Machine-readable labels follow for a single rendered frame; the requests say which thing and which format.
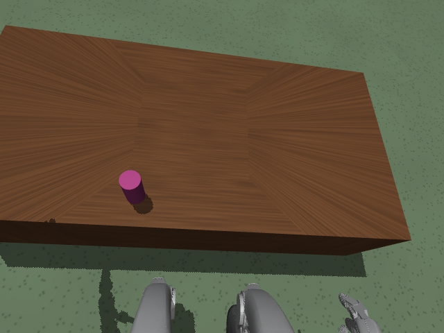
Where can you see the right robot hand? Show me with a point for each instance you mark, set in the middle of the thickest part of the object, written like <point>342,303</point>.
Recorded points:
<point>360,322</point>

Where can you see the can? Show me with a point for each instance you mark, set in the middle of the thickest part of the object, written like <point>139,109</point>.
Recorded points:
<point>131,184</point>

